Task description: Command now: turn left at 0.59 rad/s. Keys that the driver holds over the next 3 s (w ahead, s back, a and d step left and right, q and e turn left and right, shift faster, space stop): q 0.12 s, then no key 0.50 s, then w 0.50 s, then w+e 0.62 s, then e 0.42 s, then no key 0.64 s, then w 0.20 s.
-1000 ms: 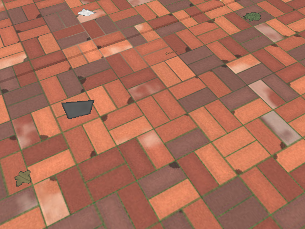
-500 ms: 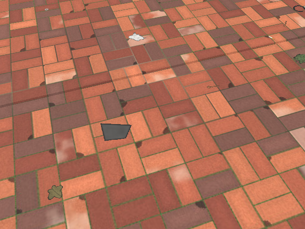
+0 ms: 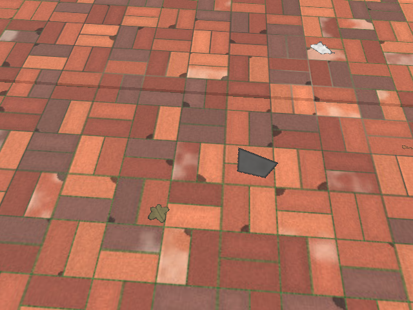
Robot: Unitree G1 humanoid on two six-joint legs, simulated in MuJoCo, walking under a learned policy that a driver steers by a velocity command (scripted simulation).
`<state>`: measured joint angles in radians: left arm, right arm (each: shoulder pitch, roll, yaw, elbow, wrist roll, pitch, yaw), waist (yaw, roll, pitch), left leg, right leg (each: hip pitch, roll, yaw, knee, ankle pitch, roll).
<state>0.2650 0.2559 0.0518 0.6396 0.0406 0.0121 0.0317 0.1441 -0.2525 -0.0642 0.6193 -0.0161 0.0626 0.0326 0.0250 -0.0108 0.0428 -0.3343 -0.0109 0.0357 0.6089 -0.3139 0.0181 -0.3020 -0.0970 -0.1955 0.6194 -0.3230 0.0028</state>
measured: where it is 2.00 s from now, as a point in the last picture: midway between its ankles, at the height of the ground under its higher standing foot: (198, 249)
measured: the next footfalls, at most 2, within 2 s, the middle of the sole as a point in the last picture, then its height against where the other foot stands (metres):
right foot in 0.48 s outside the picture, level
right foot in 1.34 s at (219, 303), level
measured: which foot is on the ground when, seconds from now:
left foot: down 0.00-1.00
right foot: down 0.00-0.00, up 0.02-0.46, down 0.48-0.88, up 0.90-1.00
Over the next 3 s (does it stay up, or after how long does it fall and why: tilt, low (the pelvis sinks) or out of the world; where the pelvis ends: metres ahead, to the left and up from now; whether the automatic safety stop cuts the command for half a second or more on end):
stays up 0.72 0.02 0.01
